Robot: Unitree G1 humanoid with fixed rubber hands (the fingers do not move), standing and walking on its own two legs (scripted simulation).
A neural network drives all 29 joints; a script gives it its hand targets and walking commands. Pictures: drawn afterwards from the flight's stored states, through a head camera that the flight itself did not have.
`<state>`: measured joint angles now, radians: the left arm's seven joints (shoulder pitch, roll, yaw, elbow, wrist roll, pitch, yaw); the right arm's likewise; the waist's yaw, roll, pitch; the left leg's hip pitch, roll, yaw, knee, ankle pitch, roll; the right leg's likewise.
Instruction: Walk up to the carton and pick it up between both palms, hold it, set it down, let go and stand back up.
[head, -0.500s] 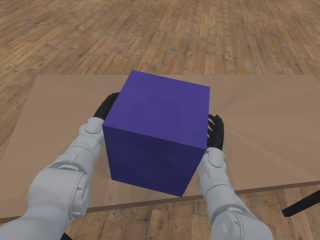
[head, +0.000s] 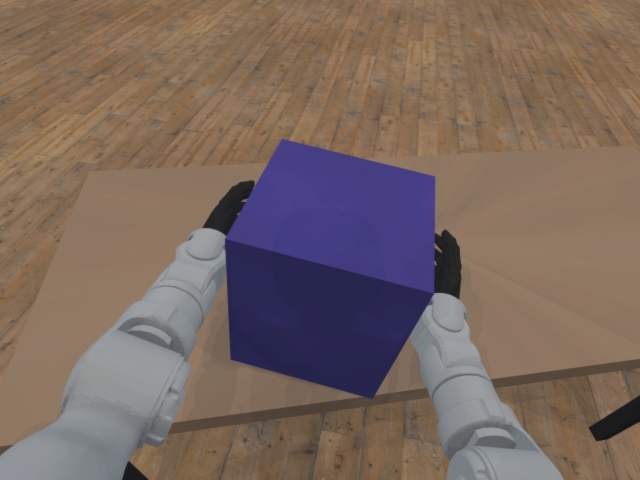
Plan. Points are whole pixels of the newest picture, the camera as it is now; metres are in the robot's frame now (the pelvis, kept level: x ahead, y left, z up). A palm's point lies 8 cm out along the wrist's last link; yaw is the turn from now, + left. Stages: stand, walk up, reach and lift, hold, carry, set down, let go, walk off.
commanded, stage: reach and lift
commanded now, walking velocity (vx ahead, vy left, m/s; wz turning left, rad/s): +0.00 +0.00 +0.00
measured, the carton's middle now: (328, 272) +0.40 -0.06 +0.06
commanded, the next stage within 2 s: none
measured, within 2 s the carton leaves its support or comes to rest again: neither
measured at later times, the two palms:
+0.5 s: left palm (189, 202) +0.43 +0.11 +0.18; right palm (447, 239) +0.36 -0.19 +0.15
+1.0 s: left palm (181, 230) +0.38 +0.11 +0.18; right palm (453, 249) +0.34 -0.19 +0.15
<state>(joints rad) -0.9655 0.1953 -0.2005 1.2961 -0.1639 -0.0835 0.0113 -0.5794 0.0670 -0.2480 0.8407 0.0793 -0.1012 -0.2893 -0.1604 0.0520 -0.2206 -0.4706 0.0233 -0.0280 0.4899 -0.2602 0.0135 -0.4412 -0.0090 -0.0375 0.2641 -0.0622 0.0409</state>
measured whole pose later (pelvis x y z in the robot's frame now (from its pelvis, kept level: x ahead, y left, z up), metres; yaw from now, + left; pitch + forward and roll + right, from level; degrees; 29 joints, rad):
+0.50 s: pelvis +0.00 -0.01 +0.01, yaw +0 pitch +3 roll -1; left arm -0.92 0.19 0.01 1.02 -0.05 0.17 0.01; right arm -0.66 0.06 -0.28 0.70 0.06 0.14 -0.28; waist -0.11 -0.01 -0.15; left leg -0.22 0.01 -0.03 0.41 -0.24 0.00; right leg -0.24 -0.01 -0.02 0.28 -0.10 0.03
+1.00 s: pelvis -0.03 -0.02 +0.00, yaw +0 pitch +1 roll -1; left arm -0.82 0.14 0.02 0.73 -0.05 0.40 0.10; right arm -0.66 -0.02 -0.19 0.64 0.16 0.25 -0.25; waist -0.06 -0.01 -0.11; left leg -0.21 0.01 -0.03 0.42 -0.22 0.00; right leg -0.24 -0.01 -0.01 0.31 -0.08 0.02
